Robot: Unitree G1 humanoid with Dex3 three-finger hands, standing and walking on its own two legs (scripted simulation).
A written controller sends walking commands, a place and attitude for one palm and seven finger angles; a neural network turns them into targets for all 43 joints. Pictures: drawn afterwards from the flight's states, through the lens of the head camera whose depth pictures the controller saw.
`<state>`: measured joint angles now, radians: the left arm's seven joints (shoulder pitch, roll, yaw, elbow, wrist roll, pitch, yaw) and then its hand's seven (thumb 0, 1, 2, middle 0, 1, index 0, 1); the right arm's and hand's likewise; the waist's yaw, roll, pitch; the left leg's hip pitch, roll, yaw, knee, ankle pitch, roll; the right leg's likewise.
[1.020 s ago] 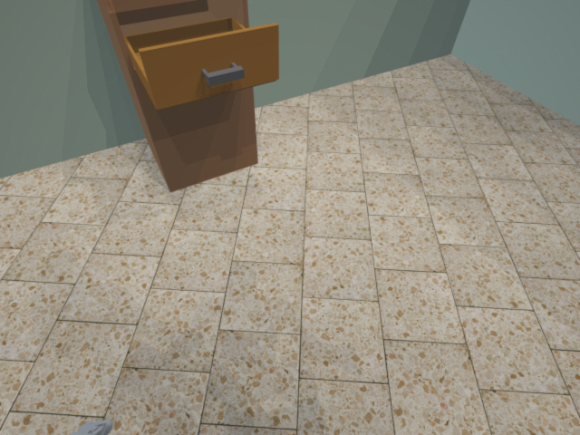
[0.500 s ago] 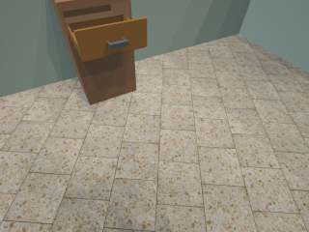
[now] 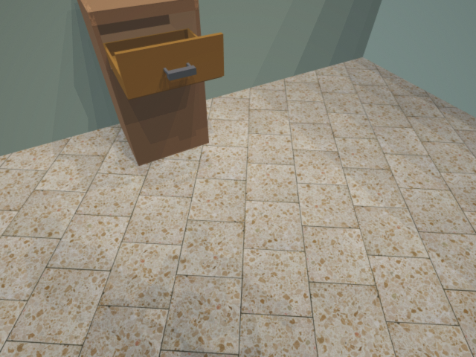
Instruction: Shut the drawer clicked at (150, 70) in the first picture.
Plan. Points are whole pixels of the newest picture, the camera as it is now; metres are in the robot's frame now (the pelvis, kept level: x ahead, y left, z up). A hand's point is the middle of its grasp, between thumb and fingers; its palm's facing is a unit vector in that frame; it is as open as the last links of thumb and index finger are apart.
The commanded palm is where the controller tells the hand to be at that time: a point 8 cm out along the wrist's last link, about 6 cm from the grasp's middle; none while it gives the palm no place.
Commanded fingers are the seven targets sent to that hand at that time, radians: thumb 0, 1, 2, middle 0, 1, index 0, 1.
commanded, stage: look at it before walking up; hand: left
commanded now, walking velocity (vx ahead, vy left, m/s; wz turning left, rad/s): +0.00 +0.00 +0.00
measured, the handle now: (179, 70) +1.11 +0.29 -0.07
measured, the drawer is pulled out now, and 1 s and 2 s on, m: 0.30 0.30 0.30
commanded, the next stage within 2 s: walk to a spot facing it in 0.82 s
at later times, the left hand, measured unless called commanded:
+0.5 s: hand out of the picture +0.06 +0.24 -0.16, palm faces -0.03 -0.95 -0.32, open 7.4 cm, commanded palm none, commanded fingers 0.00 0.90 0.90 -0.20 -0.30 -0.20 -0.30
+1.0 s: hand out of the picture +0.07 +0.24 -0.16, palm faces -0.02 -0.95 -0.32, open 7.4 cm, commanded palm none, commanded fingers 0.00 0.90 0.90 -0.20 -0.30 -0.20 -0.30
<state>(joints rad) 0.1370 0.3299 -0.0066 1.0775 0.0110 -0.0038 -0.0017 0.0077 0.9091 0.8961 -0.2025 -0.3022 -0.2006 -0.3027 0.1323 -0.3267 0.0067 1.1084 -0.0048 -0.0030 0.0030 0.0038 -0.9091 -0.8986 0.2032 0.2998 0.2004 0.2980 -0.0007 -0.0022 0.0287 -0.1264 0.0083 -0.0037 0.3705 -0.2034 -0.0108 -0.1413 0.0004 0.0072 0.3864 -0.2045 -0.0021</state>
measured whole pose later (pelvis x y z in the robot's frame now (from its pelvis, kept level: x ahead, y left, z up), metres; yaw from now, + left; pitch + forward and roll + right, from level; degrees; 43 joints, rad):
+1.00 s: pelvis +0.00 +0.00 +0.00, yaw +0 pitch -2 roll +0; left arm 0.16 0.32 -0.01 1.09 0.01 0.00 0.01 0.01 0.91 0.90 -0.20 -0.30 -0.20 -0.30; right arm 0.13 -0.32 0.01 1.11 -0.01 0.00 0.00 0.00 -0.91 -0.90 0.20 0.30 0.20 0.30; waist 0.00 0.00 0.02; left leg -0.13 0.01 0.00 0.37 -0.20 -0.01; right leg -0.14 0.00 0.01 0.37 -0.19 0.00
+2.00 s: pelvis +0.34 -0.02 -0.01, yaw +1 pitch -2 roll -3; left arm 0.37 0.19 0.05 1.09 0.03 -0.06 0.00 0.00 0.93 0.90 -0.20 -0.30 -0.20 -0.30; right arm 0.15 -0.17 -0.06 0.97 -0.02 -0.02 0.04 0.00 -0.92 -0.90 0.19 0.30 0.19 0.30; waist 0.04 -0.02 0.01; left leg -0.45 0.12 0.12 0.69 -0.24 0.01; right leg -0.05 -0.01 -0.22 0.42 -0.33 -0.01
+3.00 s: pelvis +0.64 -0.01 -0.03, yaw +13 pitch -1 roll -2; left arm 0.16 0.23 0.09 0.94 0.02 0.06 0.01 0.00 0.92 0.90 -0.20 -0.30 -0.20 -0.30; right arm 0.20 -0.21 -0.06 0.91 -0.02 0.01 0.00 0.00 -0.92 -0.90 0.20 0.30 0.19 0.30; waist -0.03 -0.05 0.06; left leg -0.40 0.04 0.10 0.71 -0.30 0.07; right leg -0.44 -0.10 -0.12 1.06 -0.51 0.06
